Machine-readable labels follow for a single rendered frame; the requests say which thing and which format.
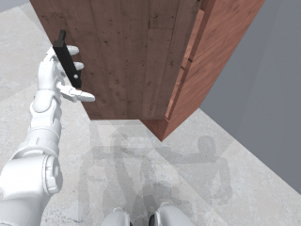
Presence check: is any left robot upper arm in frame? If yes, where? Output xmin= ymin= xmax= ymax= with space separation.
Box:
xmin=0 ymin=154 xmax=63 ymax=226

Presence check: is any handle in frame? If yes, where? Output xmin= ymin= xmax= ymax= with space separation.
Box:
xmin=52 ymin=29 xmax=82 ymax=89

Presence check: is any cupboard door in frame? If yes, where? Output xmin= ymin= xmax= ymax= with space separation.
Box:
xmin=29 ymin=0 xmax=202 ymax=121

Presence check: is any robot right shin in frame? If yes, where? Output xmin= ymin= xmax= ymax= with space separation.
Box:
xmin=154 ymin=202 xmax=169 ymax=226

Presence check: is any robot shin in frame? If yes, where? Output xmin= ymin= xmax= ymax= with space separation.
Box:
xmin=113 ymin=208 xmax=124 ymax=213
xmin=154 ymin=202 xmax=169 ymax=226

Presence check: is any robot left shin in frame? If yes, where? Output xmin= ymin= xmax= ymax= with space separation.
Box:
xmin=113 ymin=208 xmax=124 ymax=213

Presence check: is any robot left hand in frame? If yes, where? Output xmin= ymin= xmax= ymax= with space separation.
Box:
xmin=37 ymin=45 xmax=96 ymax=103

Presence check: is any left robot forearm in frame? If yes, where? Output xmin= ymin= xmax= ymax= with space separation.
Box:
xmin=0 ymin=89 xmax=62 ymax=199

